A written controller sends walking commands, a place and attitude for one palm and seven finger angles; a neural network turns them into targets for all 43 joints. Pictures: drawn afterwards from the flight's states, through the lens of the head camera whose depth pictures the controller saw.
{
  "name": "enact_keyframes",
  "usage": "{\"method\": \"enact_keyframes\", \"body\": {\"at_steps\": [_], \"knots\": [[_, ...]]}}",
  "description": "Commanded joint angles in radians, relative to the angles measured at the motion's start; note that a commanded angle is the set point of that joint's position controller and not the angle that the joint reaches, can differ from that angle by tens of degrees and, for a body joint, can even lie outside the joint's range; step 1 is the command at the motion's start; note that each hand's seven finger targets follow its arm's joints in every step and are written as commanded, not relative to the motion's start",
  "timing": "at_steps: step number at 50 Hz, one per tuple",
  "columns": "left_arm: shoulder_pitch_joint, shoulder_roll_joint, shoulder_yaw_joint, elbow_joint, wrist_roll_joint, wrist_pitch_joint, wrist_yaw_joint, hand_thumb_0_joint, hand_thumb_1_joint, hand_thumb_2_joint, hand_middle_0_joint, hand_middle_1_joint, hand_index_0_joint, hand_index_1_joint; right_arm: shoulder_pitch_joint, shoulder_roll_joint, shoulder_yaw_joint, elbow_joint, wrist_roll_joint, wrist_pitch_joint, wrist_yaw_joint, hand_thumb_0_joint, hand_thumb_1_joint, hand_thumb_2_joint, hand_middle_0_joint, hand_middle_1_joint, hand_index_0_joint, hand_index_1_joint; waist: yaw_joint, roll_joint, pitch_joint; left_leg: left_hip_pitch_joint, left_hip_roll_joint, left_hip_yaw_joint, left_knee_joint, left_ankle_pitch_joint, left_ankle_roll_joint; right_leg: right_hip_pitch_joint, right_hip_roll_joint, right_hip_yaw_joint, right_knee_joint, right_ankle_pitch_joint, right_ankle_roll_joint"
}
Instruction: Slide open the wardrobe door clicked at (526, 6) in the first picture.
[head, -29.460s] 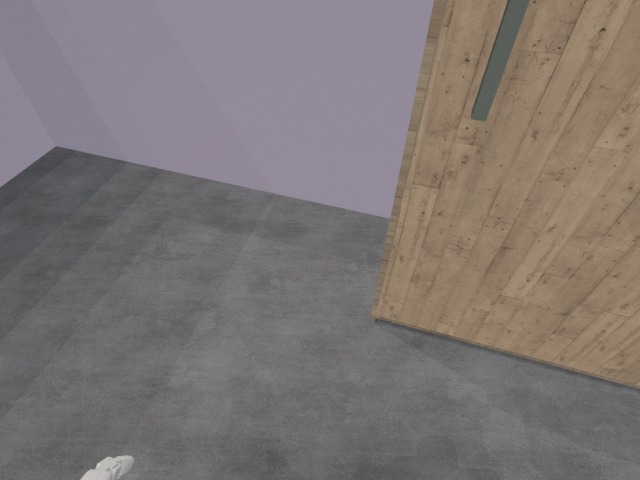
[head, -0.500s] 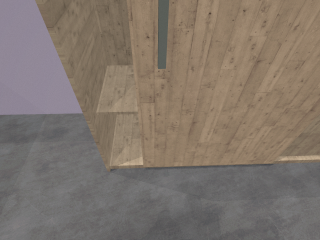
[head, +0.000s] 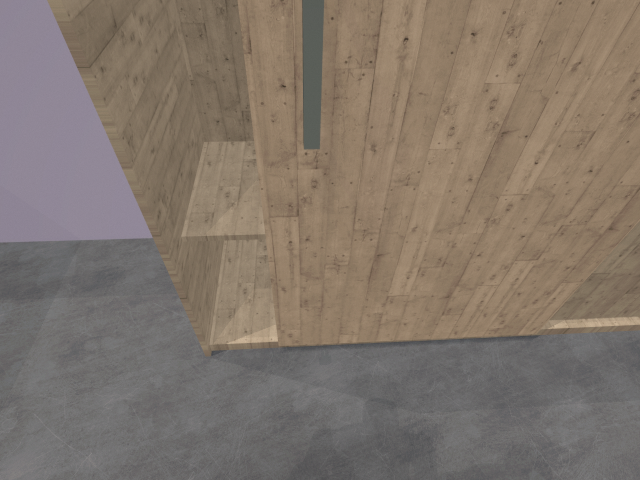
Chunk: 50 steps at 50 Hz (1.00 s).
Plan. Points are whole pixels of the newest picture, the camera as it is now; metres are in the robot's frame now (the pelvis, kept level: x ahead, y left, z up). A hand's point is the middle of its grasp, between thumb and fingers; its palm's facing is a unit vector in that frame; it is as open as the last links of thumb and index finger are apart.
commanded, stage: take the last steps up to it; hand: left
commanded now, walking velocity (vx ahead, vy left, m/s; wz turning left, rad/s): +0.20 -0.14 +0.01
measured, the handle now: (311, 46) +0.62 +0.05 +0.25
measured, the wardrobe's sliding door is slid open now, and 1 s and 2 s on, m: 0.23 0.23 0.23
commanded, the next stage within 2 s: come to a stop and stand still in 0.30 s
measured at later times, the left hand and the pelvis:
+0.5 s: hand out of the picture +0.01 +0.10 -0.20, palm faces +0.09 -0.99 -0.10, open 7.3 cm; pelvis +0.10 -0.04 -0.02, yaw +1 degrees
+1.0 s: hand (239, 464) +0.18 +0.13 -0.18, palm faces +0.04 -0.97 -0.23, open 7.3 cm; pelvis +0.12 -0.07 -0.01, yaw +3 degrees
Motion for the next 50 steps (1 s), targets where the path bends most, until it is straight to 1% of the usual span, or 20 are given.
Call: {"method": "enact_keyframes", "body": {"at_steps": [1, 3, 6, 8, 9, 11, 13, 18, 21, 22, 23, 24, 25, 28, 32, 34, 36, 37, 41, 50], "knots": [[0.043, 0.062, 0.027, -0.048, 0.014, -0.005, -0.008, 0.0, 0.9, 0.9, -0.2, -0.3, -0.2, -0.3, 0.087, -0.181, -0.049, -0.03, -0.009, -0.006, -0.015, 0.0, -0.9, -0.9, 0.2, 0.3, 0.2, 0.3, -0.007, 0.118, 0.136, -0.064, 0.242, -0.284, -0.236, -0.343, 0.116, -0.169, 0.002, -0.014, 0.063, -0.112, -0.021], [0.053, 0.057, 0.03, -0.055, 0.014, -0.009, -0.015, 0.0, 0.9, 0.9, -0.2, -0.3, -0.2, -0.3, 0.098, -0.189, -0.056, -0.034, -0.008, -0.011, -0.016, 0.0, -0.9, -0.9, 0.2, 0.3, 0.2, 0.3, -0.001, 0.129, 0.111, -0.051, 0.252, -0.288, -0.21, -0.289, 0.13, -0.155, 0.001, -0.015, 0.053, -0.092, -0.021], [0.121, 0.073, 0.04, -0.042, 0.009, -0.023, -0.014, 0.0, 0.9, 0.9, -0.2, -0.3, -0.2, -0.3, 0.073, -0.148, -0.051, -0.053, -0.002, -0.022, -0.016, 0.0, -0.9, -0.9, 0.2, 0.3, 0.2, 0.3, 0.029, 0.053, 0.06, -0.143, 0.168, -0.146, -0.059, -0.12, 0.079, 0.023, -0.046, 0.049, -0.065, -0.02, -0.041], [0.23, 0.147, 0.064, -0.007, 0.009, -0.031, 0.003, 0.0, 0.9, 0.9, -0.2, -0.3, -0.2, -0.3, 0.021, -0.074, -0.033, -0.086, 0.005, -0.03, -0.013, 0.0, -0.9, -0.9, 0.2, 0.3, 0.2, 0.3, 0.072, -0.25, 0.053, -0.355, 0.013, 0.08, 0.246, -0.167, 0.015, 0.217, -0.228, 0.282, -0.196, 0.142, -0.116], [0.263, 0.14, 0.06, 0.007, 0.011, -0.033, 0.01, 0.0, 0.9, 0.9, -0.2, -0.3, -0.2, -0.3, -0.025, -0.086, -0.038, -0.097, 0.002, -0.027, -0.014, 0.0, -0.9, -0.9, 0.2, 0.3, 0.2, 0.3, 0.092, -0.26, 0.077, -0.429, 0.021, 0.062, 0.428, -0.335, 0.014, 0.233, -0.301, 0.331, -0.195, 0.359, -0.157], [0.228, 0.088, 0.047, 0.002, 0.013, -0.035, 0.018, 0.0, 0.9, 0.9, -0.2, -0.3, -0.2, -0.3, -0.011, -0.085, -0.046, -0.084, 0.003, -0.026, -0.016, 0.0, -0.9, -0.9, 0.2, 0.3, 0.2, 0.3, 0.057, -0.137, 0.077, -0.448, 0.056, 0.034, 0.592, -0.323, 0.012, 0.236, -0.289, 0.246, -0.136, 0.64, -0.224], [0.23, 0.093, 0.047, -0.001, 0.011, -0.04, 0.026, 0.0, 0.9, 0.9, -0.2, -0.3, -0.2, -0.3, -0.04, -0.055, -0.037, -0.089, 0.003, -0.023, -0.009, 0.0, -0.9, -0.9, 0.2, 0.3, 0.2, 0.3, 0.052, -0.042, 0.066, -0.454, 0.07, 0.065, 0.596, -0.304, 0.001, 0.265, -0.268, 0.184, -0.1, 0.792, -0.233], [0.186, 0.083, 0.038, -0.01, 0.014, -0.045, 0.025, 0.0, 0.9, 0.9, -0.2, -0.3, -0.2, -0.3, -0.07, -0.042, -0.028, -0.112, 0.005, -0.019, 0.009, 0.0, -0.9, -0.9, 0.2, 0.3, 0.2, 0.3, 0.015, -0.088, 0.092, -0.325, 0.076, 0.112, 0.407, -0.167, 0.001, 0.127, -0.216, 0.117, -0.122, 0.663, -0.201], [0.147, 0.067, 0.031, -0.019, 0.001, -0.045, 0.02, 0.0, 0.9, 0.9, -0.2, -0.3, -0.2, -0.3, 0.022, -0.05, -0.021, -0.079, 0.003, -0.03, -0.004, 0.0, -0.9, -0.9, 0.2, 0.3, 0.2, 0.3, -0.039, -0.051, 0.045, -0.073, 0.014, 0.157, 0.169, 0.016, 0.015, 0.053, -0.144, 0.048, 0.022, 0.833, -0.133], [0.154, 0.062, 0.026, -0.016, -0.005, -0.045, 0.023, 0.0, 0.9, 0.9, -0.2, -0.3, -0.2, -0.3, 0.106, -0.067, -0.026, -0.048, 0.003, -0.037, -0.01, 0.0, -0.9, -0.9, 0.2, 0.3, 0.2, 0.3, -0.069, -0.02, -0.026, 0.093, 0.034, 0.116, 0.092, 0.257, 0.031, 0.003, -0.118, 0.034, 0.147, 0.832, -0.083], [0.18, 0.032, 0.021, -0.029, -0.015, -0.042, 0.026, 0.0, 0.9, 0.9, -0.2, -0.3, -0.2, -0.3, 0.173, -0.146, -0.04, -0.042, -0.003, -0.043, -0.025, 0.0, -0.9, -0.9, 0.2, 0.3, 0.2, 0.3, -0.085, 0.121, -0.115, 0.301, 0.213, -0.107, 0.077, 0.593, 0.119, -0.166, -0.047, 0.007, 0.321, 0.577, -0.021], [0.185, -0.006, 0.009, -0.055, -0.029, -0.038, 0.031, 0.0, 0.9, 0.9, -0.2, -0.3, -0.2, -0.3, 0.222, -0.206, -0.046, -0.043, 0.004, -0.044, -0.036, 0.0, -0.9, -0.9, 0.2, 0.3, 0.2, 0.3, -0.079, 0.314, -0.181, 0.334, 0.459, -0.336, 0.012, 0.97, 0.273, -0.242, 0.017, -0.016, 0.552, -0.201, 0.022], [0.189, 0.019, 0.016, -0.058, -0.015, -0.024, 0.038, 0.0, 0.9, 0.9, -0.2, -0.3, -0.2, -0.3, 0.171, -0.206, -0.04, -0.048, 0.012, -0.029, -0.035, 0.0, -0.9, -0.9, 0.2, 0.3, 0.2, 0.3, -0.046, 0.209, -0.138, 0.177, 0.477, -0.309, -0.047, 0.826, 0.297, -0.183, 0.001, 0.078, 0.601, -0.381, 0.002], [0.124, -0.003, 0.02, -0.069, 0.005, 0.009, 0.025, 0.0, 0.9, 0.9, -0.2, -0.3, -0.2, -0.3, -0.015, -0.158, -0.024, -0.102, 0.003, -0.022, -0.034, 0.0, -0.9, -0.9, 0.2, 0.3, 0.2, 0.3, 0.016, 0.156, 0.112, -0.158, 0.396, -0.239, -0.158, 0.427, 0.226, -0.151, -0.06, 0.056, 0.445, -0.314, 0.022], [0.205, 0.004, 0.026, -0.051, 0.011, 0.008, 0.013, 0.0, 0.9, 0.9, -0.2, -0.3, -0.2, -0.3, -0.08, -0.186, -0.049, -0.129, 0.007, -0.01, -0.022, 0.0, -0.9, -0.9, 0.2, 0.3, 0.2, 0.3, 0.057, 0.042, -0.022, -0.118, 0.273, -0.098, -0.044, 0.245, 0.137, -0.025, -0.018, -0.015, 0.121, -0.026, 0.024], [0.158, 0.052, 0.036, -0.085, 0.021, 0.004, 0.017, 0.0, 0.9, 0.9, -0.2, -0.3, -0.2, -0.3, -0.085, -0.16, -0.06, -0.15, 0.015, 0.006, -0.01, 0.0, -0.9, -0.9, 0.2, 0.3, 0.2, 0.3, 0.039, -0.05, -0.008, -0.137, 0.156, -0.023, 0.04, 0.029, 0.058, -0.084, -0.063, 0.093, 0.0, 0.122, 0.0], [0.034, 0.137, 0.043, -0.13, 0.019, 0.0, 0.016, 0.0, 0.9, 0.9, -0.2, -0.3, -0.2, -0.3, -0.055, -0.109, -0.061, -0.155, 0.014, 0.023, 0.011, 0.0, -0.9, -0.9, 0.2, 0.3, 0.2, 0.3, -0.008, -0.115, 0.031, -0.095, 0.033, 0.05, 0.153, -0.15, 0.0, -0.228, -0.22, 0.239, -0.131, 0.01, -0.088], [-0.008, 0.169, 0.049, -0.154, 0.016, 0.002, 0.014, 0.0, 0.9, 0.9, -0.2, -0.3, -0.2, -0.3, -0.025, -0.102, -0.06, -0.148, 0.01, 0.026, 0.019, 0.0, -0.9, -0.9, 0.2, 0.3, 0.2, 0.3, -0.024, -0.031, 0.016, -0.019, 0.017, 0.052, 0.172, -0.135, -0.005, -0.292, -0.239, 0.244, -0.152, -0.06, -0.105], [-0.086, 0.163, 0.044, -0.163, 0.009, -0.006, 0.017, 0.0, 0.9, 0.9, -0.2, -0.3, -0.2, -0.3, 0.001, -0.1, -0.055, -0.129, 0.008, 0.022, 0.019, 0.0, -0.9, -0.9, 0.2, 0.3, 0.2, 0.3, -0.025, -0.096, 0.03, 0.001, 0.042, 0.021, 0.157, 0.028, -0.004, -0.249, -0.197, 0.18, -0.105, 0.094, -0.076], [-0.036, 0.138, 0.047, -0.141, -0.002, 0.001, 0.025, 0.0, 0.9, 0.9, -0.2, -0.3, -0.2, -0.3, -0.015, -0.178, -0.049, -0.127, 0.007, -0.006, 0.006, 0.0, -0.9, -0.9, 0.2, 0.3, 0.2, 0.3, 0.032, 0.059, -0.05, -0.055, 0.156, -0.091, -0.012, 0.294, 0.04, -0.027, -0.09, 0.047, 0.049, 0.187, -0.005]]}}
